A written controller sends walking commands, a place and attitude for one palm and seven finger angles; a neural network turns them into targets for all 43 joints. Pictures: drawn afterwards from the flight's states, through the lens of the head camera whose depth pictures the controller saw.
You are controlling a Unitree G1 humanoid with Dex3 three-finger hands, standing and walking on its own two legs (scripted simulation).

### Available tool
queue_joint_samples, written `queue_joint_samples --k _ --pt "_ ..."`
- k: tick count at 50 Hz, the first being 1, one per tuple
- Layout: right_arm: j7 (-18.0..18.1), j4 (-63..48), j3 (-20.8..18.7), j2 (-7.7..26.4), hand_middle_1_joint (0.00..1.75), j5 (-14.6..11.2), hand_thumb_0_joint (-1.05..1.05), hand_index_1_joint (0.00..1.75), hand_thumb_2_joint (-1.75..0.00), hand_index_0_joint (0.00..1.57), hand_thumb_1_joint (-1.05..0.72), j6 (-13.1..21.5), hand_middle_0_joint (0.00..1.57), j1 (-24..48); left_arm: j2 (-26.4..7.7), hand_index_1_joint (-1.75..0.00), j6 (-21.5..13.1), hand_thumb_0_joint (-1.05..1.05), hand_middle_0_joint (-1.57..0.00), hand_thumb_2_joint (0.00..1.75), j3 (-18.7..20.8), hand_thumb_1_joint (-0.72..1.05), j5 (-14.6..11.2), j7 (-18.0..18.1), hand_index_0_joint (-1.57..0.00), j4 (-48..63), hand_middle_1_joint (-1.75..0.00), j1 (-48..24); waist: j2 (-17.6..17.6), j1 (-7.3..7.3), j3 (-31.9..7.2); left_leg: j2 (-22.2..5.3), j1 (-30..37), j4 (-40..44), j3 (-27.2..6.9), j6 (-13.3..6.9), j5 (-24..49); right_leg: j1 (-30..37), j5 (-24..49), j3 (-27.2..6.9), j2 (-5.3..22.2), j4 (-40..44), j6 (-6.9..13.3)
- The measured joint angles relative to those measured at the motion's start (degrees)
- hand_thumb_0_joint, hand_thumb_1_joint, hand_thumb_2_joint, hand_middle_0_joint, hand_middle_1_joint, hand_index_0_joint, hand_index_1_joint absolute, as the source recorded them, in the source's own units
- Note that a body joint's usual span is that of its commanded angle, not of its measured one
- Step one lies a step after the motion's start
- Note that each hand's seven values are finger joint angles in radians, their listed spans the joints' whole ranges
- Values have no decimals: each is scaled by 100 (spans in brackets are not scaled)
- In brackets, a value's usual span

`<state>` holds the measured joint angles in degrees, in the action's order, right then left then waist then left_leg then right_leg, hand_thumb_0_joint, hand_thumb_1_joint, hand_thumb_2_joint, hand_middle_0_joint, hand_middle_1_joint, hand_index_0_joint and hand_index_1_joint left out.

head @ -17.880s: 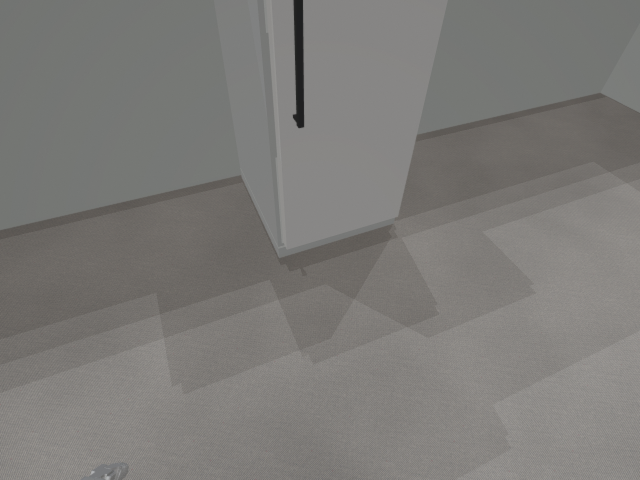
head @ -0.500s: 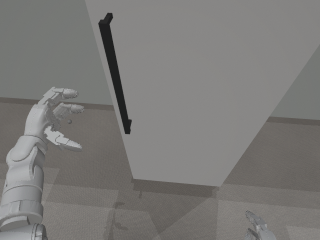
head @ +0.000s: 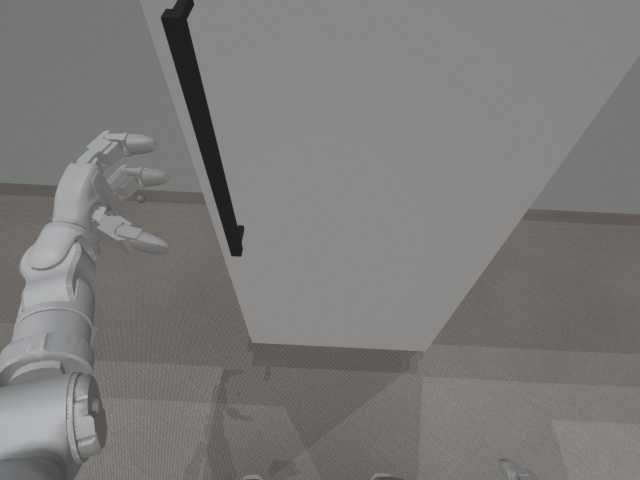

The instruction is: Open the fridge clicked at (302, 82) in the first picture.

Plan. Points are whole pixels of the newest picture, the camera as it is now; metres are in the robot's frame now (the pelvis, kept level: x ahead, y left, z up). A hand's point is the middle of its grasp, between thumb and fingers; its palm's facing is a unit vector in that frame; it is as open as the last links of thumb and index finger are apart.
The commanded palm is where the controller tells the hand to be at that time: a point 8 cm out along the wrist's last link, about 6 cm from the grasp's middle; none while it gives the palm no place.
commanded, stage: move the hooked fingers beside the handle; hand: left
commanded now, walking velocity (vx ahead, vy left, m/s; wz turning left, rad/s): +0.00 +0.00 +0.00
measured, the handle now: (217, 160) +0.50 +0.13 +0.10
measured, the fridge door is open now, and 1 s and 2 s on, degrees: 0 0 0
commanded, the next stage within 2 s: feel for the door with the fingertips in 0.98 s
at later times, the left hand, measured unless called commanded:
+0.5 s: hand (142, 200) +0.43 +0.22 +0.10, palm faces -0.05 -1.00 -0.01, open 14.0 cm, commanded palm +0.41 +0.27 +0.10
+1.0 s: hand (149, 197) +0.43 +0.21 +0.10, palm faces -0.05 -1.00 -0.03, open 14.0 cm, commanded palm +0.41 +0.26 +0.10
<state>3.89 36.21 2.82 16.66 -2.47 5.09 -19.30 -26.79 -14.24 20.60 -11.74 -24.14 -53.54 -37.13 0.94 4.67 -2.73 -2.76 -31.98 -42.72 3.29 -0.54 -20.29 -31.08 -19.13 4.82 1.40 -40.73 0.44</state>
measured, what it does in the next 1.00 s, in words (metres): stands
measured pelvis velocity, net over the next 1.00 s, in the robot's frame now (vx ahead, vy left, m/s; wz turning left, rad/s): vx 0.00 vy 0.01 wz -0.01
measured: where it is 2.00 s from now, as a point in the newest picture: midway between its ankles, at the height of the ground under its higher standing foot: outside the picture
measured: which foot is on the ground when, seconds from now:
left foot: down 0.00-1.00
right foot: down 0.00-1.00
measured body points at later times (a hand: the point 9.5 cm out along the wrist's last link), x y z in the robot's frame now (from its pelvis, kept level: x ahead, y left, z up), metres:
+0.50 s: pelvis +0.01 +0.01 +0.00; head +0.07 +0.01 +0.44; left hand +0.43 +0.27 +0.10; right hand +0.07 -0.26 -0.11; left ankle +0.01 +0.11 -0.71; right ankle +0.01 -0.12 -0.71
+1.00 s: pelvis +0.00 +0.01 +0.00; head +0.06 +0.01 +0.44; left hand +0.43 +0.26 +0.11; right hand +0.08 -0.25 -0.11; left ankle +0.01 +0.11 -0.71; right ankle +0.01 -0.12 -0.71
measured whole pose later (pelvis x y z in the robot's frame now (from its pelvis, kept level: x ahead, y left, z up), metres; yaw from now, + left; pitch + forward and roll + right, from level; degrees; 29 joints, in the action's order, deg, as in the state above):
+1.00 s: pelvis +0.00 +0.01 +0.00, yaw +0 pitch +11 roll -1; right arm 2.6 34.9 2.6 15.8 -2.3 1.8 -19.5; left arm -24.7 -16.7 19.2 -10.4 -20.4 -52.6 -37.3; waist 1.2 4.6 -3.6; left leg -2.7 -34.1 -44.9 3.5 -1.1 -21.4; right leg -33.0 -19.6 4.4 1.4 -42.1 -0.1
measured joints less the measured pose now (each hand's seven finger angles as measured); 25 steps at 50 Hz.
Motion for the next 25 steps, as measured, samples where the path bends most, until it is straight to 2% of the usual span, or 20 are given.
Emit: queue_joint_samples --k 12,16,25 --pt "-83 57 -55 -11 30 34 1 30 -90 20 -90 -229 20 -230 -88 -120 -236 -1 -30 30 114 -50 43 7 -30 -313 -120 -330 6 65 -71 -31 -262 -141 47 -25 -90 -266 -37 -57 -25 -92 -25" --pt "-126 -20 -94 -16 30 35 1 30 -90 20 -90 -300 20 -281 -53 -120 -200 -1 -30 30 124 -49 42 14 -30 -102 -120 -100 22 78 -153 -45 -245 -123 92 -34 -115 -266 -34 -102 -42 -63 -37" --pt "-137 -159 -99 -56 30 13 1 30 -90 20 -90 -365 20 -180 144 -120 -152 -1 -30 30 75 -50 26 172 -30 299 -120 293 29 -6 -141 -33 -165 -130 79 -54 -137 -161 -42 -93 -33 -35 -59"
